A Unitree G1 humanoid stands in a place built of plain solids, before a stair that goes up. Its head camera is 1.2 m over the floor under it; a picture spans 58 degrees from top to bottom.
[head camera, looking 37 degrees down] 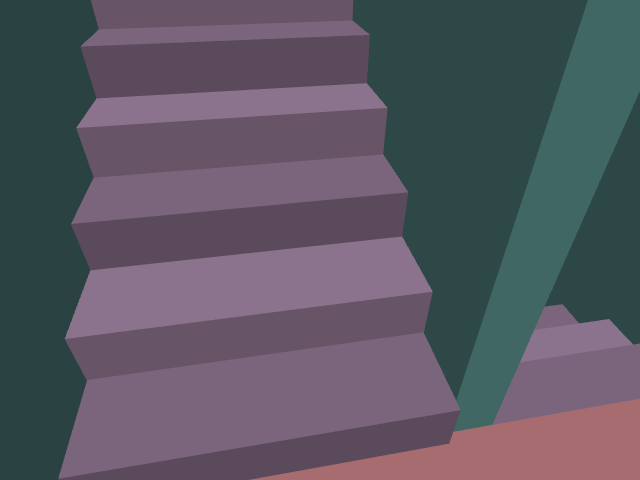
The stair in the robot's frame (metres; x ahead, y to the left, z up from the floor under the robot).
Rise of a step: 0.17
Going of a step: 0.27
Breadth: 0.98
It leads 10 degrees to the left of straight ahead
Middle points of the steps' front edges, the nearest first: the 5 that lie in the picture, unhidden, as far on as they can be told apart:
0.55 0.12 0.17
0.81 0.16 0.34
1.07 0.21 0.51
1.34 0.26 0.68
1.60 0.30 0.85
